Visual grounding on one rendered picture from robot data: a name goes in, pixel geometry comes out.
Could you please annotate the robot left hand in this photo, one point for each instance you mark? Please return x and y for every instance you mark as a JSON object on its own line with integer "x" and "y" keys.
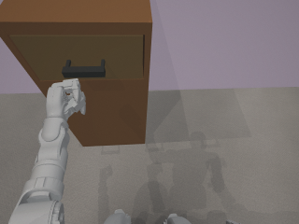
{"x": 60, "y": 105}

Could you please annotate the left robot thigh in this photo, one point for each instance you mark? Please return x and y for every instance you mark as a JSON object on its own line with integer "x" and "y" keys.
{"x": 118, "y": 218}

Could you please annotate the drawer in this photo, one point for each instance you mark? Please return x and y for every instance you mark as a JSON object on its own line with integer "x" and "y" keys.
{"x": 47, "y": 54}

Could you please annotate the left robot forearm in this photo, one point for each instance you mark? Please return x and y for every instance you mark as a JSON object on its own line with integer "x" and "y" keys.
{"x": 47, "y": 177}

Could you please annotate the right robot shin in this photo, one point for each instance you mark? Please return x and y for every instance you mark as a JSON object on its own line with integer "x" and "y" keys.
{"x": 172, "y": 215}

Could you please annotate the handle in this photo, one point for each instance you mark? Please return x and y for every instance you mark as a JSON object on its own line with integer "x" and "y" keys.
{"x": 83, "y": 71}

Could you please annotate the cabinet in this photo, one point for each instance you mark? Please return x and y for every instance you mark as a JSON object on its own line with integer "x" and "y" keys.
{"x": 116, "y": 108}

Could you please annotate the left robot upper arm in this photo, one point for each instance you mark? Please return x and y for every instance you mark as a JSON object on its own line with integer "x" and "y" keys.
{"x": 46, "y": 212}

